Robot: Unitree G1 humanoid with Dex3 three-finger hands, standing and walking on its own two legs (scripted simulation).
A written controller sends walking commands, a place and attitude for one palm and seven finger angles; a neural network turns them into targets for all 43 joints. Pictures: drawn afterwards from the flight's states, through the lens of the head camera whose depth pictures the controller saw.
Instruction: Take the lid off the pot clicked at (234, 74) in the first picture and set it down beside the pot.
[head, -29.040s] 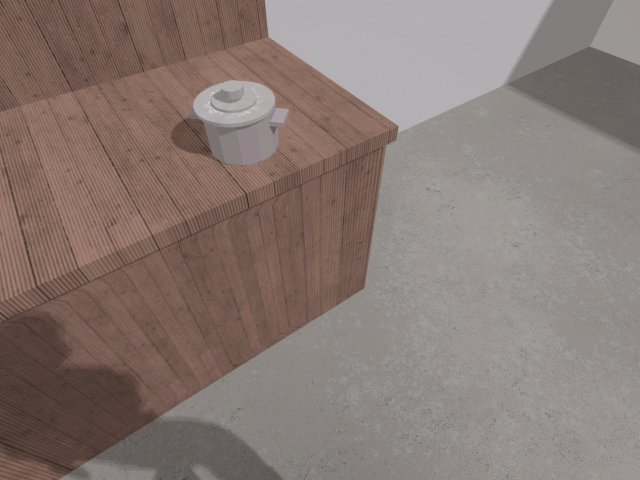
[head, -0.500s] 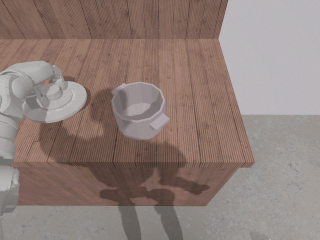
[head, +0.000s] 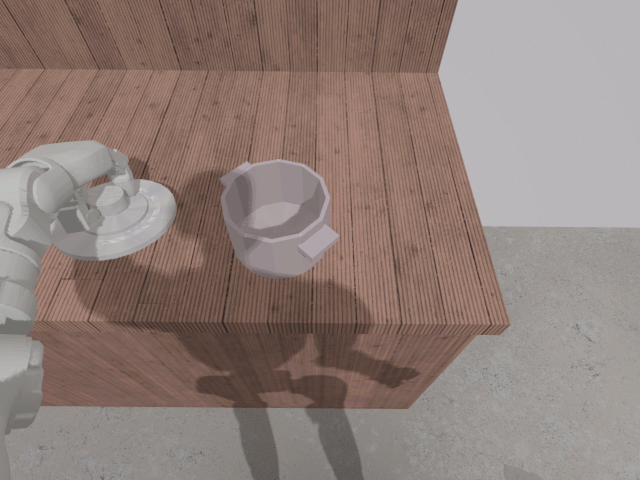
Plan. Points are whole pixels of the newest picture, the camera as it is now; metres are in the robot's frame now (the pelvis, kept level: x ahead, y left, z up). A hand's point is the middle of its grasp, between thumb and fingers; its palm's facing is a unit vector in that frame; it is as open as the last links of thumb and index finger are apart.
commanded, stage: lower the lid onto the table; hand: left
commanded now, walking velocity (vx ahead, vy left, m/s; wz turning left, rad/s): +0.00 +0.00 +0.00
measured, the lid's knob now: (108, 200) +0.46 +0.29 +0.07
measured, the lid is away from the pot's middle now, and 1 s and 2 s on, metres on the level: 0.22 0.23 0.24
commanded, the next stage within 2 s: open the fingers wide in 1.52 s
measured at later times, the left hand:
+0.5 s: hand (94, 219) +0.43 +0.30 +0.06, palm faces -0.48 -0.07 -0.87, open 7.9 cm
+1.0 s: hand (101, 231) +0.43 +0.30 +0.03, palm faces -0.51 -0.09 -0.86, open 7.9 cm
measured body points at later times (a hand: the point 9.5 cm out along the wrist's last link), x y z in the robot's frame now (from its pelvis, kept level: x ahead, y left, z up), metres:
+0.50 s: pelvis +0.00 +0.00 +0.00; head +0.08 +0.00 +0.44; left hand +0.45 +0.30 +0.11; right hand +0.05 -0.28 -0.13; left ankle -0.01 +0.07 -0.74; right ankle -0.01 -0.15 -0.74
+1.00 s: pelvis +0.00 +0.00 -0.01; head +0.08 +0.01 +0.43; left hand +0.45 +0.31 +0.08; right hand +0.03 -0.28 -0.13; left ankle -0.01 +0.07 -0.74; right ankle -0.01 -0.15 -0.74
